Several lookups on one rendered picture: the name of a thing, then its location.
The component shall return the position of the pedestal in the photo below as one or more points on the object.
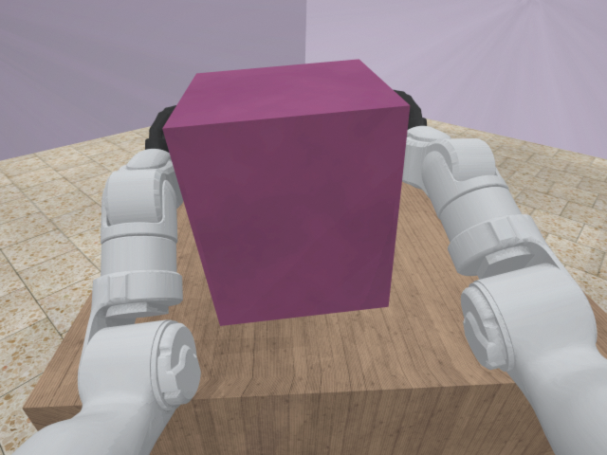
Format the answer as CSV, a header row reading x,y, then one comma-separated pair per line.
x,y
397,380

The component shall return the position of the carton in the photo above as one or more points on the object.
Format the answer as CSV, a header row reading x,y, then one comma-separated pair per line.
x,y
291,178

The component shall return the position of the left robot hand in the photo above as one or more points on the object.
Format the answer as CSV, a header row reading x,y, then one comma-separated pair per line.
x,y
156,138

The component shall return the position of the robot left forearm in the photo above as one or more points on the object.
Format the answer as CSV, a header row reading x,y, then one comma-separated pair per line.
x,y
138,244

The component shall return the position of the robot right upper arm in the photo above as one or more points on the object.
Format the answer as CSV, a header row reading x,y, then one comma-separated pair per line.
x,y
533,324

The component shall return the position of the right robot hand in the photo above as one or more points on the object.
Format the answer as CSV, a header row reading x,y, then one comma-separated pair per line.
x,y
415,117

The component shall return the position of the robot right forearm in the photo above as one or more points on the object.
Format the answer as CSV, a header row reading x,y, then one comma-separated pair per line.
x,y
488,234

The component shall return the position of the robot left upper arm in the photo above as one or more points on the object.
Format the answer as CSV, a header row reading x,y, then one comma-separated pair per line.
x,y
132,379

